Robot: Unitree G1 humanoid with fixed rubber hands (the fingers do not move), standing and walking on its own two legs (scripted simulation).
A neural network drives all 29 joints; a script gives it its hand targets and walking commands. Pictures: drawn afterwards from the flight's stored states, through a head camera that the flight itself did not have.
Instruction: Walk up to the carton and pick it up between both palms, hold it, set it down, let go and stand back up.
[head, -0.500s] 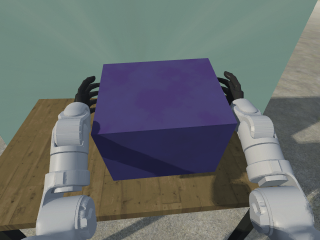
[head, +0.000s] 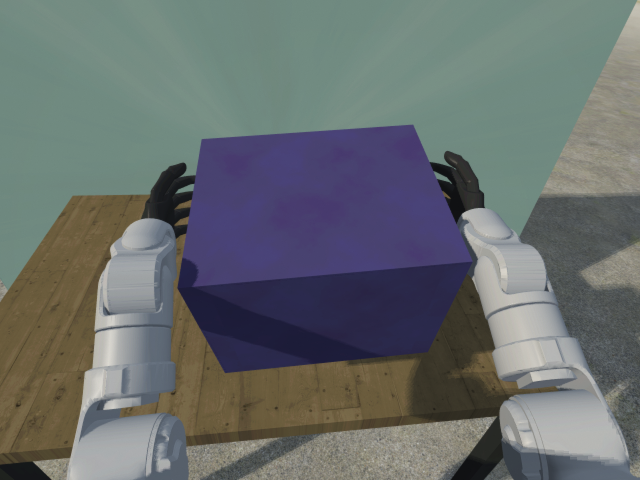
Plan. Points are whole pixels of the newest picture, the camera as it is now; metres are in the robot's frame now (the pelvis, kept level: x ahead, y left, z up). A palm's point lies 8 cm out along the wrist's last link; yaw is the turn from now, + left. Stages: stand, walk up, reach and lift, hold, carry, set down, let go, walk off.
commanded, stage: hold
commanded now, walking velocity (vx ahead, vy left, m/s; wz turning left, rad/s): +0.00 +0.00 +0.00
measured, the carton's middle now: (318, 249) +0.37 +0.00 +0.15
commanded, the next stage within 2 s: none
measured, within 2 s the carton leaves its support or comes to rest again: neither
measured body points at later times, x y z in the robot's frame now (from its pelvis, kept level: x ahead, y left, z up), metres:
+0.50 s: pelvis +0.00 +0.00 +0.00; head -0.05 +0.02 +0.45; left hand +0.38 +0.19 +0.19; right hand +0.38 -0.18 +0.21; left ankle +0.04 +0.12 -0.75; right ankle -0.01 -0.13 -0.75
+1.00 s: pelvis +0.00 +0.00 +0.00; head -0.06 +0.02 +0.45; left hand +0.38 +0.19 +0.20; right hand +0.38 -0.18 +0.22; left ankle +0.04 +0.12 -0.75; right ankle -0.01 -0.13 -0.75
